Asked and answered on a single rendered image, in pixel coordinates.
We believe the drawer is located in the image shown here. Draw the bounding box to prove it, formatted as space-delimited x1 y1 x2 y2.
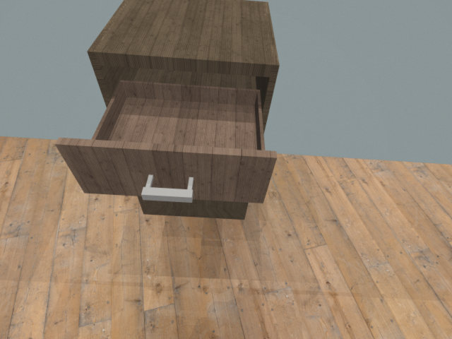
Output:
55 80 277 203

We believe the cabinet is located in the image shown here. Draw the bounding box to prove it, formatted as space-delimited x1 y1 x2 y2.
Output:
87 0 280 220

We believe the handle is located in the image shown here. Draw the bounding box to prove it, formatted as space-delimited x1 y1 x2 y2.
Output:
141 174 194 203

